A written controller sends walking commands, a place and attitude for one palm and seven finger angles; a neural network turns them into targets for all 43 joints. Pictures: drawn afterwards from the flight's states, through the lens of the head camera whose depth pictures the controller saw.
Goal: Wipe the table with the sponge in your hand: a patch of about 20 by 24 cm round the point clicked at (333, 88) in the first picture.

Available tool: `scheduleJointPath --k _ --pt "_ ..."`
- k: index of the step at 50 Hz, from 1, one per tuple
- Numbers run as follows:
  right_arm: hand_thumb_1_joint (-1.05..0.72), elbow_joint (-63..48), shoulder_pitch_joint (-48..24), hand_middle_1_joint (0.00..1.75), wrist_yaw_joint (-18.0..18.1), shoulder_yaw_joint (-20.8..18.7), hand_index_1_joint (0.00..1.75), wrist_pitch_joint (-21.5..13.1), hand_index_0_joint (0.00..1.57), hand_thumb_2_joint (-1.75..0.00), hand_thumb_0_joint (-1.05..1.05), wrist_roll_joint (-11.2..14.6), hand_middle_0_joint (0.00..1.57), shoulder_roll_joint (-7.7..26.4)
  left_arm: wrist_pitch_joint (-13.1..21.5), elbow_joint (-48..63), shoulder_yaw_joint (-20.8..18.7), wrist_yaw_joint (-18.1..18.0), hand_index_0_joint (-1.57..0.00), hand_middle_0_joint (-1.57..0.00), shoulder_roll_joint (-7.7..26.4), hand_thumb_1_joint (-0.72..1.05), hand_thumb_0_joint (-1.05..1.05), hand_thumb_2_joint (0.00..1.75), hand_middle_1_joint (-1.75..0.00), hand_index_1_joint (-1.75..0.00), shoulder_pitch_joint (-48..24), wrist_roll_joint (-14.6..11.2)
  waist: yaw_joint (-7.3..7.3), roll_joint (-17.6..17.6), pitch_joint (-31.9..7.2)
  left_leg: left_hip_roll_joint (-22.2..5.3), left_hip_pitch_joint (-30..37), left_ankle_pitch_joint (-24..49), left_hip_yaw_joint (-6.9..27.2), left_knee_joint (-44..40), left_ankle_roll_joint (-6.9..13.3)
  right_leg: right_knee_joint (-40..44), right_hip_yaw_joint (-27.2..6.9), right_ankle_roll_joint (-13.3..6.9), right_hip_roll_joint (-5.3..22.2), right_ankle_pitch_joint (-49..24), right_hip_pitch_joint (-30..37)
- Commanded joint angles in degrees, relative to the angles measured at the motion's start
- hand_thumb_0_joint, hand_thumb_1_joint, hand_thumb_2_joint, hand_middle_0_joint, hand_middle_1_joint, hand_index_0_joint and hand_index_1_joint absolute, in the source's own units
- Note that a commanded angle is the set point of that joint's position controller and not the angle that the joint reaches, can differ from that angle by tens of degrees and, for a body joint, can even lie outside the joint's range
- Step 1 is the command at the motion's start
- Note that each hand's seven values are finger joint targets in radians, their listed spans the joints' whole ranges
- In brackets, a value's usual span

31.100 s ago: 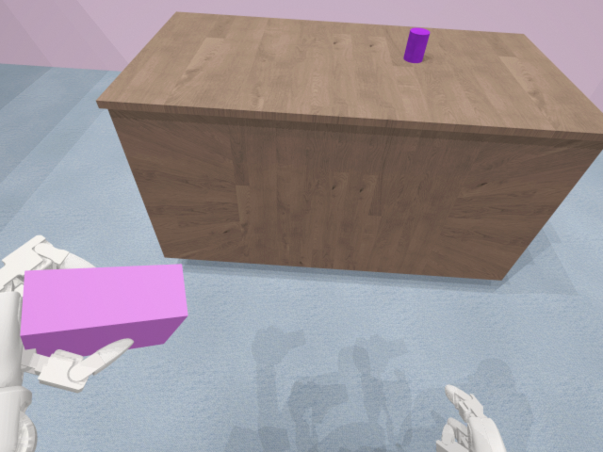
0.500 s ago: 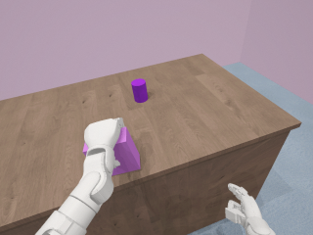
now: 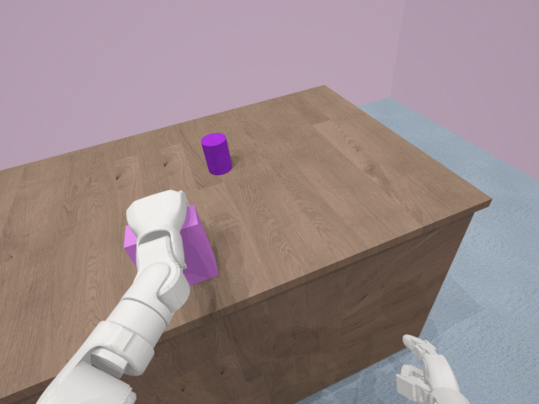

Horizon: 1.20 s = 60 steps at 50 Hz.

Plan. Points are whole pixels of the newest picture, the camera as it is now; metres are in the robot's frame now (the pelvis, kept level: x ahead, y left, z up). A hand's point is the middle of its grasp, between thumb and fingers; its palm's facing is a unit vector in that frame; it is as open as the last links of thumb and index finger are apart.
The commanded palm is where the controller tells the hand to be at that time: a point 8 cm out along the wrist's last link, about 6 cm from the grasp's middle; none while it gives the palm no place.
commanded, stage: wipe forward along the third lane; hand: left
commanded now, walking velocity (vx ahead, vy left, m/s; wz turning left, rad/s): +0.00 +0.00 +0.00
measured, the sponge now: (178, 260) +0.34 +0.21 +0.04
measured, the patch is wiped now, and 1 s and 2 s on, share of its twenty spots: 0.80 1.00 1.00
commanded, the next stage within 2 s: wipe back along the third lane in 1.12 s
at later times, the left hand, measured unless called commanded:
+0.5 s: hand (156, 219) +0.39 +0.24 +0.09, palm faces -0.06 -0.05 -1.00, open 9.9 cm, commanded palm +0.37 +0.25 +0.14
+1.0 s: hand (147, 202) +0.43 +0.28 +0.10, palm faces -0.07 -0.04 -1.00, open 9.9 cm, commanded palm +0.42 +0.28 +0.15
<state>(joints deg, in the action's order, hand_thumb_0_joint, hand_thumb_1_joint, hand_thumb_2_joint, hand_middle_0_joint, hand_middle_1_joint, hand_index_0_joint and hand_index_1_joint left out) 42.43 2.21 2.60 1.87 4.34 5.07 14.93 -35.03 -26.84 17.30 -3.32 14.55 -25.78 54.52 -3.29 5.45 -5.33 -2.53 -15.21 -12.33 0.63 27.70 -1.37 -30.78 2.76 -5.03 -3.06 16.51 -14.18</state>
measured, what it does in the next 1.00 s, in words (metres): stands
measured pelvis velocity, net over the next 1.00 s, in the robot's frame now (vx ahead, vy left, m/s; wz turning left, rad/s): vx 0.01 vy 0.02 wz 0.00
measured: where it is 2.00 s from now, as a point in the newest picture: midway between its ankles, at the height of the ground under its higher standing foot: outside the picture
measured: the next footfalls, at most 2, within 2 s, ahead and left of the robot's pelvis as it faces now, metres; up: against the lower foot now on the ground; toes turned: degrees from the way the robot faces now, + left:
none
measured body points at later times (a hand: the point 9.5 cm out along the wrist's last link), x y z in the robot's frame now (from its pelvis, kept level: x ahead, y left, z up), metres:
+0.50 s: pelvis +0.00 -0.01 +0.00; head +0.00 -0.05 +0.45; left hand +0.39 +0.24 +0.15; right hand +0.16 -0.26 -0.13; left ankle +0.03 +0.16 -0.73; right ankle +0.00 -0.06 -0.73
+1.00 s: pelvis +0.01 +0.02 +0.00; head +0.02 +0.00 +0.45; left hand +0.43 +0.28 +0.15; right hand +0.12 -0.24 -0.13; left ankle +0.03 +0.16 -0.73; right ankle +0.00 -0.06 -0.73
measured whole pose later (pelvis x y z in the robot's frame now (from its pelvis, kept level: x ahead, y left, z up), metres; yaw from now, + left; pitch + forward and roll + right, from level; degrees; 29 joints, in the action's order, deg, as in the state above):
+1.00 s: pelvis +0.01 +0.02 +0.00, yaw +0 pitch +6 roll +0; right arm 43.9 11.2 2.5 -0.2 4.0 4.8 15.8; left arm -19.7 -55.2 6.3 -5.9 22.9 -44.3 56.6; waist 1.8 4.1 -6.3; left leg -2.0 -23.5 -13.1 1.3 30.1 -1.0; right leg -29.3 2.8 -3.2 -2.7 15.3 -20.6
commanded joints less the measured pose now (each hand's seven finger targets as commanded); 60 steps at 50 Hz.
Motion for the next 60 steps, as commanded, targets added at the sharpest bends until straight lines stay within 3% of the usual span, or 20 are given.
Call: scheduleJointPath --k 1,3,7,9,10,13,15,19,22,23,24,28,31,35,39,41,45,49,56,60 --pt "-0.90 -10.0 -10.8 0.30 0.5 -1.6 0.30 -3.4 0.20 -0.90 0.00 -0.4 0.20 5.5 2.3 4.2 -7.6 -2.1 -1.20 -1.20 13.0 0.10 0.00 1.30 -1.60 -1.60 -19.6 1.8 -0.39 -11.6 -9.8 5.1 1.1 5.2 -2.4 -0.3 3.4 8.1 -6.2 3.7 2.5 -13.3 3.3" --pt "-0.90 -9.8 -9.8 0.30 0.6 -1.7 0.30 -3.3 0.20 -0.90 0.00 -0.5 0.20 5.6 3.0 2.3 -7.4 -1.8 -1.20 -1.20 12.7 0.10 0.00 1.30 -1.60 -1.60 -18.3 2.2 -0.37 -11.8 -8.7 5.1 0.4 5.1 -2.4 -0.2 3.4 8.2 -6.0 3.7 2.4 -13.7 2.6" --pt "-0.90 -9.4 -8.2 0.30 1.0 -2.0 0.30 -3.2 0.20 -0.90 0.00 -0.5 0.20 5.8 4.7 0.5 -8.6 -1.7 -1.20 -1.20 15.2 0.10 0.00 1.30 -1.60 -1.60 -21.4 2.9 0.02 -9.2 -8.0 5.1 -0.1 4.3 -2.0 -0.3 3.5 8.5 -6.5 3.5 2.4 -12.2 1.6" --pt "-0.90 -9.1 -7.5 0.30 1.2 -2.1 0.30 -3.3 0.20 -0.90 0.00 -0.4 0.20 6.0 5.5 -0.8 -9.1 -1.7 -1.20 -1.20 16.2 0.10 0.00 1.30 -1.60 -1.60 -23.1 2.7 0.40 -10.0 -8.8 5.0 -0.6 3.9 -2.1 -0.1 3.5 8.8 -6.9 3.8 2.6 -11.8 1.9" --pt "-0.90 -9.2 -7.2 0.30 1.4 -2.2 0.30 -3.3 0.20 -0.90 0.00 -0.4 0.20 6.0 6.1 -0.6 -11.0 -1.8 -1.20 -1.20 18.5 0.10 0.00 1.30 -1.60 -1.60 -24.6 2.5 0.32 -9.7 -9.7 5.0 -0.4 4.0 -1.9 -0.2 3.4 9.0 -7.4 3.8 2.7 -11.7 2.5" --pt "-0.90 -8.7 -6.0 0.30 1.6 -2.3 0.30 -3.5 0.20 -0.90 0.00 -0.3 0.20 6.2 7.1 -3.4 -10.7 -2.0 -1.20 -1.20 18.5 0.10 0.00 1.30 -1.60 -1.60 -25.1 2.1 0.73 -9.6 -10.3 5.0 -1.5 3.7 -2.1 0.2 3.5 9.0 -7.8 4.1 2.9 -11.5 2.9" --pt "-0.90 -8.4 -5.1 0.30 1.6 -2.4 0.30 -3.5 0.20 -0.90 0.00 -0.1 0.20 6.3 7.9 -4.2 -12.2 -2.1 -1.20 -1.20 20.7 0.10 0.00 1.30 -1.60 -1.60 -27.9 1.9 0.99 -7.9 -10.8 4.9 -1.6 3.9 -1.6 -0.1 3.4 8.9 -7.9 3.9 2.9 -11.9 2.9" --pt "-0.90 -8.3 -3.3 0.30 1.3 -2.7 0.30 -3.6 0.20 -0.90 0.00 -0.2 0.20 6.7 9.3 -6.5 -11.6 -2.0 -1.20 -1.20 19.7 0.10 0.00 1.30 -1.60 -1.60 -27.2 1.8 1.66 -9.2 -12.3 4.7 -2.1 5.4 -1.9 0.8 3.8 8.1 -7.7 4.2 3.1 -17.0 3.9" --pt "-0.90 -8.3 -2.1 0.30 1.0 -3.0 0.30 -3.6 0.20 -0.90 0.00 -0.1 0.20 6.8 10.7 -7.8 -12.3 -2.0 -1.20 -1.20 20.3 0.10 0.00 1.30 -1.60 -1.60 -26.8 1.9 1.72 -8.2 -12.4 4.7 -2.2 5.8 -1.7 0.8 4.0 7.7 -7.0 4.1 2.8 -17.9 3.5" --pt "-0.90 -8.4 -1.8 0.30 0.9 -3.0 0.30 -3.6 0.20 -0.90 0.00 -0.2 0.20 6.9 11.1 -7.2 -11.0 -2.0 -1.20 -1.20 18.9 0.10 0.00 1.30 -1.60 -1.60 -27.6 2.0 2.10 -8.0 -13.0 4.8 -2.0 6.0 -1.8 0.9 4.0 7.5 -6.8 4.1 2.9 -18.7 3.4" --pt "-0.90 -8.3 -1.6 0.30 1.0 -3.1 0.30 -3.4 0.20 -0.90 0.00 -0.2 0.20 7.0 11.2 -8.3 -12.8 -2.2 -1.20 -1.20 21.0 0.10 0.00 1.30 -1.60 -1.60 -27.1 2.2 1.89 -9.3 -12.5 4.7 -2.5 5.7 -1.8 1.1 4.1 7.9 -7.3 4.3 3.0 -18.1 3.5" --pt "-0.90 -7.5 -0.2 0.30 1.0 -3.3 0.30 -3.5 0.20 -0.90 0.00 -0.2 0.20 7.3 12.6 -10.2 -12.7 -2.9 -1.20 -1.20 21.4 0.10 0.00 1.30 -1.60 -1.60 -31.7 2.6 3.19 -9.7 -11.7 4.6 -3.0 4.9 -1.7 1.0 4.2 7.9 -6.9 4.4 2.9 -17.0 1.8" --pt "-0.90 -7.2 0.7 0.30 0.9 -3.4 0.30 -3.5 0.20 -0.90 0.00 -0.2 0.20 7.3 13.4 -11.9 -13.9 -3.6 -1.20 -1.20 22.8 0.10 0.00 1.30 -1.60 -1.60 -32.5 2.8 2.90 -9.3 -12.6 4.8 -3.3 5.2 -1.7 0.8 4.3 7.6 -6.4 4.4 2.7 -16.9 2.2" --pt "-0.90 -6.8 1.0 0.30 0.8 -3.2 0.30 -3.4 0.20 -0.90 0.00 -0.1 0.20 7.0 13.6 -13.3 -12.9 -3.9 -1.20 -1.20 22.7 0.10 0.00 1.30 -1.60 -1.60 -38.5 3.1 3.69 -6.6 -13.2 4.7 -3.2 4.7 -1.6 0.4 4.1 7.7 -6.0 4.2 2.7 -15.5 1.1" --pt "-0.90 -6.3 2.6 0.30 0.6 -3.6 0.30 -3.2 0.20 -0.90 0.00 -0.2 0.20 7.5 13.7 -17.0 -14.0 -4.3 -1.20 -1.20 24.3 0.10 0.00 1.30 -1.60 -1.60 -38.3 3.4 3.81 -7.2 -15.3 4.6 -3.4 5.6 -1.9 1.1 4.2 7.2 -5.8 4.3 2.7 -17.4 2.2" --pt "-0.90 -6.0 3.4 0.30 0.6 -3.6 0.30 -3.3 0.20 -0.90 0.00 -0.2 0.20 7.6 14.6 -17.5 -13.1 -4.4 -1.20 -1.20 23.8 0.10 0.00 1.30 -1.60 -1.60 -42.1 4.0 5.06 -7.3 -14.9 4.5 -3.2 5.1 -1.6 0.9 4.4 7.2 -5.2 4.4 2.6 -16.3 0.8" --pt "-0.90 -6.2 4.2 0.30 0.1 -3.8 0.30 -2.9 0.20 -0.90 0.00 -0.5 0.20 7.5 15.0 -18.5 -13.9 -4.7 -1.20 -1.20 23.6 0.10 0.00 1.30 -1.60 -1.60 -41.5 4.1 4.33 -6.8 -17.3 4.6 -2.9 7.3 -1.6 0.9 4.3 6.4 -4.3 3.9 2.3 -19.5 2.1" --pt "-0.90 -5.5 5.2 0.30 -0.1 -4.0 0.30 -2.6 0.20 -0.90 0.00 -0.5 0.20 8.0 14.5 -21.4 -13.6 -5.4 -1.20 -1.20 23.8 0.10 0.00 1.30 -1.60 -1.60 -43.0 4.7 5.40 -6.6 -14.4 4.4 -3.6 5.6 -1.6 0.8 4.3 7.0 -3.8 4.0 2.1 -16.3 -0.5" --pt "-0.90 -4.3 7.1 0.30 -0.2 -4.2 0.30 -2.6 0.20 -0.90 0.00 -0.8 0.20 8.4 14.3 -25.0 -14.5 -6.4 -1.20 -1.20 25.6 0.10 0.00 1.30 -1.60 -1.60 -48.1 5.4 6.05 -6.2 -16.3 4.1 -3.0 6.3 -1.1 0.5 4.2 6.4 -2.6 3.7 1.5 -14.8 -1.7" --pt "-0.90 -4.0 8.1 0.30 -0.5 -4.3 0.30 -2.9 0.20 -0.90 0.00 -0.9 0.20 8.3 14.0 -26.6 -12.9 -6.3 -1.20 -1.20 23.9 0.10 0.00 1.30 -1.60 -1.60 -52.8 5.4 6.95 -5.2 -17.2 3.7 -2.2 7.0 -0.3 0.3 4.0 6.2 -1.9 3.4 1.1 -13.6 -3.7"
